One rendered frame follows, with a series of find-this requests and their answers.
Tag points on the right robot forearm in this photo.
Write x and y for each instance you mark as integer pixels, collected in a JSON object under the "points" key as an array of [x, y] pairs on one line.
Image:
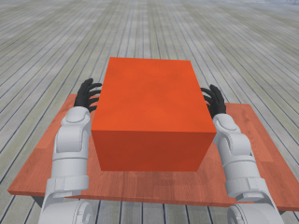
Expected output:
{"points": [[243, 180]]}

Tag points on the left robot forearm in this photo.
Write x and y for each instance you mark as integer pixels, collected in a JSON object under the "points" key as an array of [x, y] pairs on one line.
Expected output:
{"points": [[70, 153]]}

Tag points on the table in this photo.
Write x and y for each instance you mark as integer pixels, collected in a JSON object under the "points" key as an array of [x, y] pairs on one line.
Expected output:
{"points": [[204, 187]]}

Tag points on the robot left upper arm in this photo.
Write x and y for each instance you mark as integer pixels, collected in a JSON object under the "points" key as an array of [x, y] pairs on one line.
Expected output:
{"points": [[71, 212]]}

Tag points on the robot left hand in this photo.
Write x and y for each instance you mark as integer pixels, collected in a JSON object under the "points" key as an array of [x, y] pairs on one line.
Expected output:
{"points": [[84, 94]]}

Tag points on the robot right hand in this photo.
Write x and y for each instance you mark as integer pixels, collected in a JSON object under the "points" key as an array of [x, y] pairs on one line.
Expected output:
{"points": [[216, 102]]}

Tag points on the carton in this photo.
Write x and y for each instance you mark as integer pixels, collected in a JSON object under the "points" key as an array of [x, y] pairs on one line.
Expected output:
{"points": [[151, 116]]}

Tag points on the robot right upper arm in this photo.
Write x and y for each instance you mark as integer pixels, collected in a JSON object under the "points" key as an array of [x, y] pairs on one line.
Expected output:
{"points": [[253, 213]]}

